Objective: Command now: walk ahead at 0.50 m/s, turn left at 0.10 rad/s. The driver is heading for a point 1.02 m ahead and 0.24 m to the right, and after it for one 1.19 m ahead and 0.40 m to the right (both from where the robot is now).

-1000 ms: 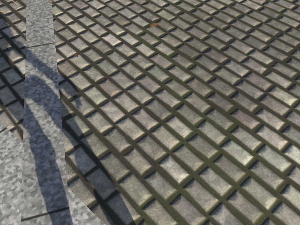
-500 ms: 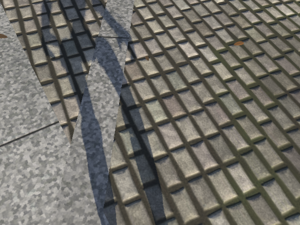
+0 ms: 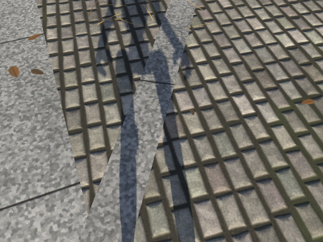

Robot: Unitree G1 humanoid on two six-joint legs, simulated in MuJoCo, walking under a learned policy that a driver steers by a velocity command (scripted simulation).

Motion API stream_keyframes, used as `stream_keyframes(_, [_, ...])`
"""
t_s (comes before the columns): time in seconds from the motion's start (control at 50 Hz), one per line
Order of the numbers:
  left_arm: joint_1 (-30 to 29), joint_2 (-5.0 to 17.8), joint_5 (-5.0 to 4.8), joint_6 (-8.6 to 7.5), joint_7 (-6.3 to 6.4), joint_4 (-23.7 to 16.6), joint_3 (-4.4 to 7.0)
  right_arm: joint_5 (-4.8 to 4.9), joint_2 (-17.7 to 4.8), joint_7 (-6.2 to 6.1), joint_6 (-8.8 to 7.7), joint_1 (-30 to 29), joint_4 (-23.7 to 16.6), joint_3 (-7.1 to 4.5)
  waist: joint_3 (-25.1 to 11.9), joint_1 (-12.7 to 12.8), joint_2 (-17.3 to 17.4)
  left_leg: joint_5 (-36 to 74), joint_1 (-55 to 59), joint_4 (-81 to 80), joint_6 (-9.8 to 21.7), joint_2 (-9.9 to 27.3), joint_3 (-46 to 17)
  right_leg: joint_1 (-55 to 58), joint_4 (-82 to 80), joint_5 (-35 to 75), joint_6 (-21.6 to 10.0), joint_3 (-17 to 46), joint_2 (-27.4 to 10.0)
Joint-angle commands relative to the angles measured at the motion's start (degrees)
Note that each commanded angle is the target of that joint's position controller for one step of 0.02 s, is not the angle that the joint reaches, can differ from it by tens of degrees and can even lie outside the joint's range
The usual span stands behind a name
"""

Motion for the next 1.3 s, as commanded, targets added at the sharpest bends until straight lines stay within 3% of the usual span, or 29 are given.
stream_keyframes(0.02, [0.37,6.93,-0.35,-0.85,0.33,-2.33,1.4,-0.26,-3.69,0.07,-0.74,-0.73,-4.49,-1.15,-1.54,-0.38,-7.32,3.11,-10.81,-4.62,-0.99,4.91,-1.2,8.97,-14.14,5.68,-10.88,17.34,-15.4])
stream_keyframes(0.1, [2.18,9.57,-0.9,-0.43,0.93,-0.77,2.07,-0.65,-1.83,0.29,-1.06,-7.71,-6.42,-0.2,-0.1,1.32,-5.89,14.56,-10.93,-18.9,-2.21,5.1,0.57,8.33,-16.23,12.03,-10.17,10.74,-14.02])
stream_keyframes(0.2, [6.73,9.93,-1.11,1.11,1.58,2.28,1.79,-0.64,-1.32,1.48,-2.14,-14.48,-7.92,-0.03,-0.54,3.56,-6.53,26.64,-2.68,-32.44,-1.57,0.63,2.93,10.05,-11.22,27.52,-7.13,5.06,-12.35])
stream_keyframes(0.26, [5.69,10.69,-1.28,2.05,1.96,2.97,1.96,-1.01,-3.37,2.11,-2.31,-13.31,-7.78,-0.85,-2.0,1.32,-7.63,23.71,1.12,-36.29,0.73,-0.42,1.78,13.61,-5.39,28.91,-5.18,6.59,-13.8])
stream_keyframes(0.3, [4.36,10.04,-1.17,2.29,2.18,2.76,1.69,-1.97,-6.33,1.59,-2.41,-4.68,-4.85,-2.13,-6.75,-3.35,-5.69,32.04,14.5,-40.77,3.24,-0.87,2.82,11.86,5.65,32.11,-2.26,4.82,-10.29])
stream_keyframes(0.32, [6.38,7.18,0.42,1.89,2.14,1.49,0.57,-3.13,-10.54,1.01,-2.36,0.35,-4.4,-2.87,-14.32,-3.78,1.21,56.46,29.98,-35.06,7.19,8.59,-5.4,2.99,18.38,17.46,0.55,2.99,-6.65])
stream_keyframes(0.34, [15.75,1.71,0.62,1.74,1.6,3.14,-1.52,-3.47,-9.48,0.8,-1.46,0.95,-4.38,-2.04,-23.03,-1.24,12.64,68.32,44.87,-33.58,18.33,22.59,-20.91,-10.99,36.69,-24.06,4.55,3.18,-0.94])
stream_keyframes(0.36, [15.59,6.47,-0.69,2.17,1.27,4.85,-0.5,-1.89,-5.63,1.15,-0.53,2.64,-3.55,-1.29,-26.56,-3.2,8.72,57.75,42.95,-35.72,18.82,21.52,-24.11,-12.56,41.71,-31.86,4.95,8.48,-2.06])
stream_keyframes(0.38, [10.52,9.07,-1.91,2.85,1.39,3.64,0.36,-1.16,-4.76,1.24,-0.07,-1.12,-3.76,-0.9,-19.14,-3.31,5.45,48.6,36.64,-38.38,16.22,19.03,-19.41,-15.94,43.43,-30.03,5.29,8.24,-3.89])
stream_keyframes(0.4, [6.62,8.34,-1.98,3.81,2.02,2.94,0.37,-1.12,-3.45,1.13,0.11,-5.47,-3.89,-0.37,-13.58,-2.28,2.36,40.84,29.59,-40.97,13.84,16.68,-15.86,-16.84,41.31,-27.19,5.76,7.08,-5.49])
stream_keyframes(0.44, [5.72,7.12,-1.11,6.27,3.18,2.7,0.57,-2.31,-3.05,1.06,0.01,-11.38,-3.48,-0.14,-7.93,0.98,3.85,30.07,14.95,-46.01,11.49,14.36,-10.81,-9.62,33.66,-22.0,6.72,7.15,-8.14])
stream_keyframes(0.48, [7.77,6.35,-0.79,7.6,4.07,3.22,0.7,-3.0,-5.35,0.67,0.17,-14.3,-3.11,-1.13,-6.75,2.56,6.46,26.16,8.01,-48.68,11.79,12.81,-6.24,-3.74,29.7,-18.45,7.2,3.87,-6.63])
stream_keyframes(0.64, [0.48,6.73,-0.75,8.76,3.3,-0.95,1.88,-1.44,-7.25,-2.04,2.34,-14.19,-0.45,-2.38,-5.37,0.16,4.44,12.27,10.16,-51.11,12.09,16.08,-1.69,-4.46,23.91,-11.84,4.03,1.09,-7.5])
stream_keyframes(0.72, [4.44,7.13,-0.47,8.49,1.97,-0.1,2.78,0.41,-7.18,-2.06,3.71,-14.87,0.82,-2.6,-5.41,2.96,2.84,11.43,10.56,-43.04,7.01,13.61,3.43,4.19,7.39,-3.3,0.23,-1.76,-4.45])
stream_keyframes(0.74, [5.22,9.72,-0.08,8.37,2.1,-0.46,3.53,0.48,-5.16,-1.95,4.04,-12.08,1.97,-2.31,-3.46,2.49,-3.82,5.92,6.87,-33.86,2.14,9.69,7.85,6.4,-1.48,2.25,-2.68,5.76,-8.01])
stream_keyframes(0.76, [4.04,16.2,-0.38,8.43,3.19,-2.48,4.71,-1.94,-2.09,-1.57,4.03,-10.74,0.47,-1.58,-1.94,-0.85,-20.99,-12.17,-7.05,-17.2,-4.43,0.28,13.24,11.34,-4.93,18.41,-10.03,25.72,-21.63])
stream_keyframes(0.78, [4.52,17.05,1.75,7.26,2.69,-3.54,4.6,-1.95,-4.2,-2.06,3.69,-18.13,-1.71,-2.26,-2.12,3.4,-18.73,-17.99,-10.96,-7.01,-4.32,-3.55,4.07,6.17,-8.41,16.28,-16.81,32.24,-24.84])
stream_keyframes(0.8, [2.31,15.5,2.2,5.93,2.53,-3.95,4.32,-1.05,-5.68,-2.28,3.71,-18.43,-1.58,-2.83,-2.12,2.0,-13.02,-13.7,-11.37,-2.22,-3.52,-1.95,0.67,5.87,-8.33,13.5,-15.07,27.74,-21.8])
stream_keyframes(0.84, [-2.83,12.28,-0.18,4.93,2.93,-5.06,3.69,-1.15,-6.37,-3.0,4.09,-14.91,1.07,-3.55,-3.1,-0.46,-8.46,-5.89,-11.8,-1.89,-3.41,-0.55,-0.61,7.65,-6.49,12.28,-9.45,21.69,-17.5])
stream_keyframes(0.9, [-2.05,10.6,-0.69,5.22,3.74,-5.37,2.99,-0.92,-5.48,-2.96,3.62,-14.48,1.21,-3.64,-5.56,-0.79,-8.6,-0.7,-9.47,-1.54,-4.73,-1.61,-0.76,9.66,-5.18,19.02,-9.32,19.52,-15.3])
stream_keyframes(1.0, [-0.38,12.18,-0.99,6.11,4.55,-5.82,3.8,-0.39,-4.16,-2.5,2.91,-16.88,0.73,-2.96,-5.6,0.95,-9.93,1.13,-7.77,-15.53,-6.37,-2.27,-1.77,13.28,-4.01,15.89,-9.61,21.8,-14.15])
stream_keyframes(1.1, [-2.65,13.11,-0.87,7.0,4.04,-7.11,4.27,0.04,-5.26,-1.49,2.16,-16.06,1.06,-2.93,-5.27,1.2,-11.32,-0.33,0.35,-24.14,-6.38,-3.55,-2.11,8.89,-3.08,16.03,-10.29,26.37,-13.36])
stream_keyframes(1.16, [-4.65,12.91,-1.33,7.48,3.82,-7.87,4.24,0.19,-6.01,-0.75,1.36,-13.88,1.51,-3.06,-6.1,0.42,-11.74,0.34,4.78,-31.18,-5.47,-4.02,-2.23,9.34,-1.01,20.04,-9.5,29.64,-12.49])
stream_keyframes(1.2, [-7.02,12.19,-1.97,7.95,4.13,-8.54,3.88,0.09,-6.4,-0.2,0.84,-9.49,2.95,-3.31,-6.78,-2.34,-11.03,10.44,12.19,-43.46,-4.01,-3.4,-0.74,7.83,1.88,17.51,-6.58,28.78,-9.95])
stream_keyframes(1.22, [-5.63,10.43,-1.66,8.03,4.34,-8.58,3.34,-0.44,-8.23,-0.23,0.85,-8.22,3.42,-3.76,-7.71,-1.81,-8.42,16.94,18.48,-46.3,-2.25,1.24,-3.44,3.88,4.95,9.73,-3.86,26.54,-7.38])
stream_keyframes(1.24, [-1.95,6.92,-0.48,7.88,4.14,-8.11,2.35,-1.46,-11.41,-0.56,1.3,-9.17,2.58,-4.09,-8.91,1.03,4.46,27.08,24.35,-47.07,2.38,12.53,-14.75,-3.16,16.31,-9.84,-0.67,18.26,-0.3])
stream_keyframes(1.26, [-2.24,8.84,-0.97,7.33,4.21,-9.67,3.05,-3.29,-13.03,-0.48,1.53,-9.81,2.56,-4.17,-5.77,1.45,13.72,34.52,22.31,-47.51,13.12,20.43,-26.4,-13.45,26.04,-29.1,2.15,12.58,5.8])
stream_keyframes(1.28, [-1.02,13.13,-0.31,6.94,4.24,-8.34,4.13,-2.73,-10.38,-0.42,1.25,-11.39,1.59,-3.43,-5.1,0.98,8.56,31.83,20.67,-47.7,16.36,21.78,-25.97,-14.55,36.45,-28.14,4.06,13.63,2.27])
stream_keyframes(1.3, [-1.04,14.39,-0.8,7.05,4.2,-6.97,4.88,-2.04,-7.92,-0.5,1.16,-13.4,1.17,-2.72,-3.87,1.37,5.48,29.21,19.64,-46.84,14.02,17.88,-20.12,-14.54,40.21,-24.28,4.91,13.66,1.76])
